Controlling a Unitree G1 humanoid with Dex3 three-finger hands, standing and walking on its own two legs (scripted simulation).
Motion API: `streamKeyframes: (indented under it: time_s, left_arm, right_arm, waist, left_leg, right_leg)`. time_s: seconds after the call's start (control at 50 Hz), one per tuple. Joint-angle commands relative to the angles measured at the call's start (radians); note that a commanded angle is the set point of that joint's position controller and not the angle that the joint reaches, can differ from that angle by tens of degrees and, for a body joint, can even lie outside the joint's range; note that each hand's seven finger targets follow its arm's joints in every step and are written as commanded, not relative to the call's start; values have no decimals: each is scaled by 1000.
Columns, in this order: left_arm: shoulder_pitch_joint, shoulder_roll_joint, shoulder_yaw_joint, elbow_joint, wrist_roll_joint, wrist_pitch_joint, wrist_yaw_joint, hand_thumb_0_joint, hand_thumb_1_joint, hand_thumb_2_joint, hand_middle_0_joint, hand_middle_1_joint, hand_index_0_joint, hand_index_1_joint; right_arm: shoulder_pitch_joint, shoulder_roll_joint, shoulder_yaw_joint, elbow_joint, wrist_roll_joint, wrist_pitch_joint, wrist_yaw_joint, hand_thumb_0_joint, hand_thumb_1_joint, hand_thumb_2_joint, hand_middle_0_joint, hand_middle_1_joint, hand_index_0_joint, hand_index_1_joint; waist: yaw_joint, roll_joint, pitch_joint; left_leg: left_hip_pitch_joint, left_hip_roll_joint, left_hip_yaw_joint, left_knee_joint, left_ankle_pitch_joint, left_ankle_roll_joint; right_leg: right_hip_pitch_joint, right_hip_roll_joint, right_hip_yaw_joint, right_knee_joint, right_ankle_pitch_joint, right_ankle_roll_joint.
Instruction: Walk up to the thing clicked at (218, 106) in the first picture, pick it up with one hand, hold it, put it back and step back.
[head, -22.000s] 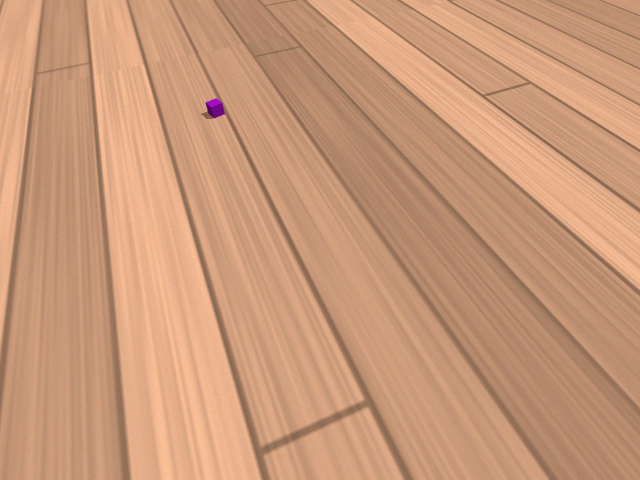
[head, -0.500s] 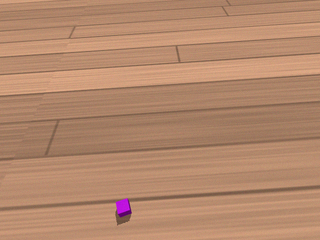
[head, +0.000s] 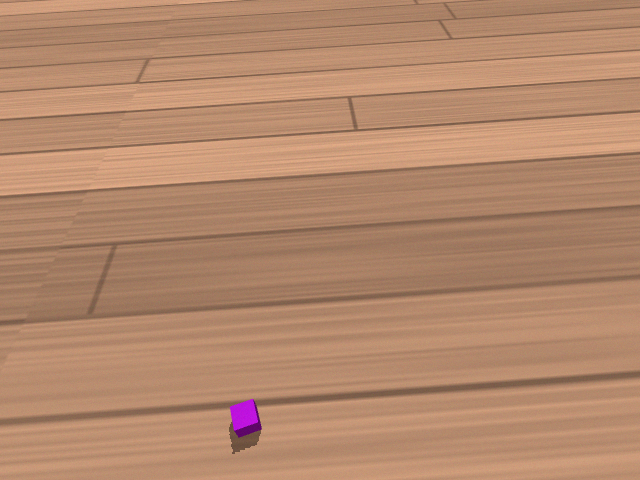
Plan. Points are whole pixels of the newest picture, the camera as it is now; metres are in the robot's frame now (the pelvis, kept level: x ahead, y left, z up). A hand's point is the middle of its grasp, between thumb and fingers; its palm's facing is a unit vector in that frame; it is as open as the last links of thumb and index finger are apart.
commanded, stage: stand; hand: left
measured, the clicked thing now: (245, 418) +0.44 +0.27 -0.75
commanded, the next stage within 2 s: walk up in 0.34 s
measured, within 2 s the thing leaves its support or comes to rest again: neither
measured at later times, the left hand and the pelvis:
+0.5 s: hand out of the picture +0.08 +0.26 -0.16, palm faces -0.01 -0.94 -0.34, open 7.4 cm; pelvis +0.01 +0.01 +0.00, yaw -1 degrees
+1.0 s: hand out of the picture +0.12 +0.26 -0.16, palm faces -0.04 -0.94 -0.35, open 7.4 cm; pelvis +0.02 +0.02 +0.00, yaw -2 degrees
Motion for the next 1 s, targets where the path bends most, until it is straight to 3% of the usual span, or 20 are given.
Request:
streamKeyframes:
  time_s: [0.0,0.06,0.18,0.28,0.3,0.32,0.34,0.42,0.54,0.64,0.8,0.84,0.98]
  left_arm:
    - [-35,223,38,-52,0,-19,15,0,900,900,-200,-300,-200,-300]
    - [-28,219,37,-53,1,-20,14,0,900,900,-200,-300,-200,-300]
    - [-31,221,35,-55,0,-24,16,0,900,900,-200,-300,-200,-300]
    - [-26,222,32,-54,-1,-23,17,0,900,900,-200,-300,-200,-300]
    - [-28,221,32,-56,-2,-21,17,0,900,900,-200,-300,-200,-300]
    - [-21,227,52,-62,6,-27,12,0,900,900,-200,-300,-200,-300]
    - [-20,230,54,-58,10,-27,12,0,900,900,-200,-300,-200,-300]
    - [-29,226,62,-65,11,-25,11,0,900,900,-200,-300,-200,-300]
    - [-17,212,59,-76,6,-30,13,0,900,900,-200,-300,-200,-300]
    - [-12,207,54,-84,3,-29,17,0,900,900,-200,-300,-200,-300]
    - [-20,208,49,-94,2,-22,23,0,900,900,-200,-300,-200,-300]
    - [-32,200,48,-87,0,-20,25,0,900,900,-200,-300,-200,-300]
    - [-39,203,47,-86,3,-19,28,0,900,900,-200,-300,-200,-300]
  right_arm:
    - [-20,-209,-40,-53,-1,-24,-16,0,-900,-900,200,300,200,300]
    - [-22,-214,-43,-56,-2,-24,-15,0,-900,-900,200,300,200,300]
    - [-13,-215,-43,-57,0,-25,-17,0,-900,-900,200,300,200,300]
    - [-13,-211,-40,-53,1,-25,-17,0,-900,-900,200,300,200,300]
    - [-2,-209,-38,-53,-2,-25,-18,0,-900,-900,200,300,200,300]
    - [4,-215,-51,-64,-3,-21,-13,0,-900,-900,200,300,200,300]
    - [1,-212,-52,-63,-7,-20,-12,0,-900,-900,200,300,200,300]
    - [15,-203,-55,-74,-11,-20,-9,0,-900,-900,200,300,200,300]
    - [16,-209,-60,-95,-9,-28,-11,0,-900,-900,200,300,200,300]
    - [23,-216,-68,-106,-5,-25,-16,0,-900,-900,200,300,200,300]
    - [13,-214,-76,-122,-3,-18,-18,0,-900,-900,200,300,200,300]
    - [14,-207,-74,-118,4,-17,-20,0,-900,-900,200,300,200,300]
    - [-4,-210,-78,-118,4,-12,-20,0,-900,-900,200,300,200,300]
  waist:
    - [1,6,-50]
    - [4,-3,-60]
    - [-1,-4,-99]
    - [2,-2,-76]
    - [-1,6,-77]
    - [8,11,-100]
    - [8,-1,-87]
    - [6,-20,-20]
    - [9,2,-29]
    - [5,26,-85]
    - [5,25,-67]
    - [2,11,-69]
    - [0,12,-94]
  left_leg:
    - [-46,86,-61,-50,86,50]
    - [-31,87,-61,-43,95,53]
    - [-18,93,-61,-29,161,52]
    - [-29,92,-63,-29,157,50]
    - [-36,89,-58,-36,142,50]
    - [-32,56,-37,-20,37,67]
    - [-43,53,-34,-16,4,70]
    - [-68,49,-38,-16,-33,72]
    - [-42,69,-50,-10,122,78]
    - [0,80,-38,13,239,80]
    - [12,80,-27,15,286,80]
    - [20,87,-28,13,336,74]
    - [43,85,-13,15,321,74]
  right_leg:
    - [22,-117,92,-49,100,-24]
    - [11,-118,91,-46,99,-26]
    - [52,-126,88,-25,191,-31]
    - [42,-125,88,-29,184,-30]
    - [39,-125,92,-32,174,-27]
    - [70,-101,89,-35,71,-32]
    - [55,-106,99,-38,35,-35]
    - [-9,-103,117,-49,-38,-38]
    - [11,-85,91,7,160,-35]
    - [54,-94,82,44,261,-40]
    - [38,-89,72,66,283,-40]
    - [40,-95,76,66,314,-39]
    - [59,-98,71,59,313,-37]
